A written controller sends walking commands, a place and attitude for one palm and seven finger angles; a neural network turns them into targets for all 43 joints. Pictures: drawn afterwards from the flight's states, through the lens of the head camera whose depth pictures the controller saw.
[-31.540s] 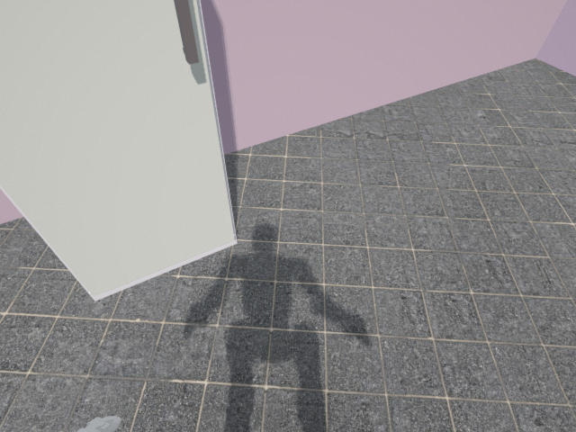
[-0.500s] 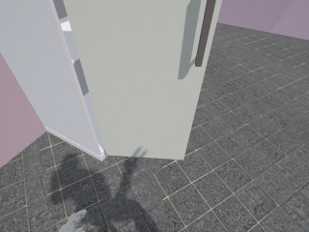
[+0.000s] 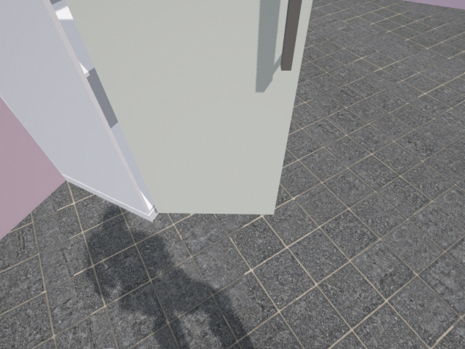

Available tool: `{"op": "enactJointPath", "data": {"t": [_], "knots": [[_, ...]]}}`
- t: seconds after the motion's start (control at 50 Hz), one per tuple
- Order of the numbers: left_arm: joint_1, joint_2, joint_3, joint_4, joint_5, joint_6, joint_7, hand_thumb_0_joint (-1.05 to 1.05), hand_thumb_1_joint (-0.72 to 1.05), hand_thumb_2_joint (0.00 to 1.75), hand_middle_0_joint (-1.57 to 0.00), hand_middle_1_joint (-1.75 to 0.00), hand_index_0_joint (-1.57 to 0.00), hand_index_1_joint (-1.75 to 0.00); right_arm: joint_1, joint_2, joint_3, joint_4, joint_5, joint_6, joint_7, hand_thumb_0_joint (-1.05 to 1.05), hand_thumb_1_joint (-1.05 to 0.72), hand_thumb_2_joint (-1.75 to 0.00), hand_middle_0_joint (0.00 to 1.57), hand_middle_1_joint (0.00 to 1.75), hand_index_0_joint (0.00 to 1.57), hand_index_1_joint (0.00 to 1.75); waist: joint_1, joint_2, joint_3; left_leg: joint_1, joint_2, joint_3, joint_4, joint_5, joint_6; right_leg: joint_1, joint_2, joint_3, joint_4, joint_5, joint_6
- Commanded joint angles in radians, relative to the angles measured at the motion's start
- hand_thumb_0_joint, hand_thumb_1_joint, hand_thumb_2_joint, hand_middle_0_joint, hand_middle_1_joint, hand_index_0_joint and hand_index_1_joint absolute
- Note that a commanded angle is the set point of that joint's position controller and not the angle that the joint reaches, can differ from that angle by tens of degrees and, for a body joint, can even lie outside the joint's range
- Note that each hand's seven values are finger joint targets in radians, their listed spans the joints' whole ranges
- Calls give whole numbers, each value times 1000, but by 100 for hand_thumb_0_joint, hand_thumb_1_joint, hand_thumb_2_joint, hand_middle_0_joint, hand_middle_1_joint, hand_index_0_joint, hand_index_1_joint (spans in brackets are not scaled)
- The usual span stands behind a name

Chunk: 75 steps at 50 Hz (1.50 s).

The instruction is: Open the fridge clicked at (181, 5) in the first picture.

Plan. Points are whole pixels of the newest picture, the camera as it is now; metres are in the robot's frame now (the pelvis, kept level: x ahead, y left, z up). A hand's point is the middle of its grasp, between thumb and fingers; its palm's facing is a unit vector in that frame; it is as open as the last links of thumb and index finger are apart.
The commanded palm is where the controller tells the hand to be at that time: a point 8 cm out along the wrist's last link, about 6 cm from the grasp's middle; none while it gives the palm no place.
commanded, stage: let the arm hang, fingers relaxed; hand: right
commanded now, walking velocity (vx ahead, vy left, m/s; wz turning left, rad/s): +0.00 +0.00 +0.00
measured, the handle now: out of the picture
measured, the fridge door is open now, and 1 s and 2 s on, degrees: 65 65 65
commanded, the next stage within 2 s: look to check the result in 0.74 s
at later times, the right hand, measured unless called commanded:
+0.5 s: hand out of the picture +0.10 -0.27 -0.14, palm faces -0.03 +0.93 -0.35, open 7.4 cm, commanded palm none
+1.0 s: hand out of the picture +0.11 -0.25 -0.15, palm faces -0.06 +0.94 -0.32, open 7.4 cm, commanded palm none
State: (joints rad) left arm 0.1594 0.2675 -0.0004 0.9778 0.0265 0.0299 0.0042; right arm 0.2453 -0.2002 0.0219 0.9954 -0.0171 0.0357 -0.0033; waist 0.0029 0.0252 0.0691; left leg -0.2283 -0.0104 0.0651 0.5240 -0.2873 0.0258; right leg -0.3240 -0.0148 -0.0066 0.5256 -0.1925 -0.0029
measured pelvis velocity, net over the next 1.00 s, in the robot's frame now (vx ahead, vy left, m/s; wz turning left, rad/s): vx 0.04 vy -0.01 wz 0.03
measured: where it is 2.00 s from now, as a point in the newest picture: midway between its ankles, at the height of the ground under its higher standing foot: outside the picture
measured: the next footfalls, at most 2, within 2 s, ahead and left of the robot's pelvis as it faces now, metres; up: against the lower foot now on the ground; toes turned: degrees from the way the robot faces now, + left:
none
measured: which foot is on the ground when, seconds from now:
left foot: down 0.00-1.00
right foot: down 0.00-1.00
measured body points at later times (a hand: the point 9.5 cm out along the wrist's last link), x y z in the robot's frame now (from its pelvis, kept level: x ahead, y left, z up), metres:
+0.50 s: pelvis +0.02 -0.02 +0.01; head +0.03 -0.01 +0.46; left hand +0.08 +0.26 -0.13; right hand +0.10 -0.32 -0.12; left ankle +0.00 +0.10 -0.73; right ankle +0.05 -0.12 -0.73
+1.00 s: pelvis +0.04 -0.01 +0.01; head +0.06 -0.01 +0.46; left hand +0.11 +0.28 -0.12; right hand +0.12 -0.30 -0.12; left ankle +0.00 +0.10 -0.73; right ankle +0.06 -0.12 -0.73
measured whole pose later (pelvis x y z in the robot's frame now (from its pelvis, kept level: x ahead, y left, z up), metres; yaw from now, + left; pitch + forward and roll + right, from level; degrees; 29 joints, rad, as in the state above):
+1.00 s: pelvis +0.04 -0.01 +0.01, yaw +2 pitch +0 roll +0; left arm 0.09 0.33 0.00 1.13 0.01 0.00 0.01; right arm 0.12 -0.33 0.00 1.13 -0.01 -0.02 0.00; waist 0.00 0.00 0.05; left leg -0.08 0.01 0.03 0.31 -0.22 0.00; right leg -0.17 0.01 -0.05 0.32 -0.15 -0.02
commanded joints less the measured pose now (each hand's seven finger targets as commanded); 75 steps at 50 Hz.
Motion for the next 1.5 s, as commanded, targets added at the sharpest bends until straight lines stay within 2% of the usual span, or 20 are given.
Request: {"op": "enactJointPath", "data": {"t": [0.0, 0.14, 0.2, 0.26, 0.3, 0.34, 0.4, 0.48, 0.7, 0.74, 0.82, 0.84, 0.92, 0.94, 1.0, 1.04, 1.12, 1.14, 1.2, 1.48], "knots": [[-31, 144, 35, -10, 0, -29, 21, 0, 90, 90, -20, -30, -20, -30, -55, -213, -61, -10, 2, -52, -7, 0, -90, -90, 20, 30, 20, 30, 4, -152, -102, 21, 112, -151, -211, -3, 38, 88, -87, 107, -142, -26, -33], [11, 178, 49, 63, -7, -37, 27, 0, 90, 90, -20, -30, -20, -30, -52, -233, -62, 86, 3, -60, -8, 0, -90, -90, 20, 30, 20, 30, 3, -58, -101, 43, 115, -132, -243, 30, 38, 131, -103, 109, -165, 17, -36], [3, 189, 49, 81, -6, -37, 26, 0, 90, 90, -20, -30, -20, -30, -70, -247, -63, 102, 4, -59, -7, 0, -90, -90, 20, 30, 20, 30, 2, -52, -71, 39, 116, -127, -247, 13, 35, 120, -106, 115, -191, -4, -37], [-6, 199, 49, 87, -5, -39, 23, 0, 90, 90, -20, -30, -20, -30, -80, -262, -62, 106, 4, -59, -7, 0, -90, -90, 20, 30, 20, 30, 1, -29, -71, 44, 116, -129, -248, 13, 33, 125, -107, 118, -206, -2, -39], [-20, 208, 50, 90, -4, -40, 21, 0, 90, 90, -20, -30, -20, -30, -98, -273, -62, 105, 3, -59, -6, 0, -90, -90, 20, 30, 20, 30, 0, -28, -57, 39, 117, -123, -245, 18, 30, 124, -110, 122, -222, -1, -39], [-28, 217, 49, 90, -6, -43, 18, 0, 90, 90, -20, -30, -20, -30, -104, -285, -62, 99, 3, -62, -6, 0, -90, -90, 20, 30, 20, 30, -4, -28, -85, 66, 119, -125, -243, 47, 27, 133, -112, 122, -223, 34, -41], [-56, 227, 46, 92, -4, -46, 15, 0, 90, 90, -20, -30, -20, -30, -137, -295, -61, 92, 3, -64, -5, 0, -90, -90, 20, 30, 20, 30, -1, -21, -71, 58, 123, -123, -242, 72, 22, 147, -113, 122, -236, 67, -39], [-80, 241, 44, 89, -5, -51, 11, 0, 90, 90, -20, -30, -20, -30, -162, -312, -61, 81, 2, -67, -3, 0, -90, -90, 20, 30, 20, 30, -1, -30, -91, 76, 129, -124, -243, 101, 15, 165, -113, 117, -243, 110, -36], [-115, 264, 37, 80, -7, -60, 10, 0, 90, 90, -20, -30, -20, -30, -194, -328, -61, 60, 2, -72, -3, 0, -90, -90, 20, 30, 20, 30, 2, -41, -123, 106, 137, -127, -249, 181, 8, 220, -116, 103, -242, 229, -30], [-117, 266, 37, 78, -9, -59, 11, 0, 90, 90, -20, -30, -20, -30, -186, -330, -62, 58, 1, -74, -4, 0, -90, -90, 20, 30, 20, 30, 2, -18, -129, 105, 137, -127, -256, 195, 9, 236, -115, 104, -233, 240, -30], [-116, 268, 36, 81, -9, -57, 12, 0, 90, 90, -20, -30, -20, -30, -186, -327, -60, 62, 4, -72, -5, 0, -90, -90, 20, 30, 20, 30, 6, -49, -119, 106, 139, -132, -262, 197, 11, 242, -116, 95, -238, 232, -27], [-113, 269, 36, 78, -10, -57, 12, 0, 90, 90, -20, -30, -20, -30, -176, -332, -61, 62, 3, -74, -5, 0, -90, -90, 20, 30, 20, 30, 4, -43, -136, 114, 140, -133, -264, 210, 11, 254, -116, 95, -230, 243, -28], [-110, 267, 35, 86, -11, -56, 15, 0, 90, 90, -20, -30, -20, -30, -174, -327, -59, 72, 5, -73, -6, 0, -90, -90, 20, 30, 20, 30, 6, -42, -132, 121, 142, -133, -267, 229, 12, 258, -118, 91, -231, 250, -27], [-108, 266, 35, 84, -11, -54, 16, 0, 90, 90, -20, -30, -20, -30, -168, -329, -60, 72, 4, -74, -7, 0, -90, -90, 20, 30, 20, 30, 6, -22, -137, 121, 140, -133, -269, 241, 13, 265, -119, 89, -225, 256, -27], [-109, 263, 35, 89, -11, -53, 17, 0, 90, 90, -20, -30, -20, -30, -165, -322, -59, 78, 6, -72, -8, 0, -90, -90, 20, 30, 20, 30, 7, -36, -120, 114, 142, -133, -273, 231, 14, 262, -118, 88, -230, 242, -27], [-104, 262, 36, 88, -12, -53, 17, 0, 90, 90, -20, -30, -20, -30, -156, -325, -59, 80, 5, -73, -9, 0, -90, -90, 20, 30, 20, 30, 6, -19, -135, 121, 142, -134, -274, 250, 13, 273, -119, 87, -222, 253, -28], [-103, 257, 35, 93, -11, -52, 19, 0, 90, 90, -20, -30, -20, -30, -154, -322, -58, 83, 7, -74, -10, 0, -90, -90, 20, 30, 20, 30, 8, -28, -136, 128, 144, -135, -269, 291, 15, 276, -119, 79, -218, 267, -26], [-99, 258, 36, 92, -13, -52, 19, 0, 90, 90, -20, -30, -20, -30, -149, -326, -58, 83, 6, -76, -12, 0, -90, -90, 20, 30, 20, 30, 8, -3, -146, 131, 143, -135, -269, 307, 14, 283, -119, 81, -214, 273, -27], [-100, 255, 37, 95, -12, -52, 20, 0, 90, 90, -20, -30, -20, -30, -154, -321, -59, 81, 7, -75, -13, 0, -90, -90, 20, 30, 20, 30, 8, -22, -138, 136, 145, -133, -264, 325, 14, 281, -120, 74, -215, 288, -26], [-100, 249, 36, 92, -9, -52, 21, 0, 90, 90, -20, -30, -20, -30, -159, -317, -62, 71, 7, -76, -15, 0, -90, -90, 20, 30, 20, 30, 7, -26, -122, 143, 144, -140, -268, 362, 14, 281, -120, 64, -219, 295, -20]]}}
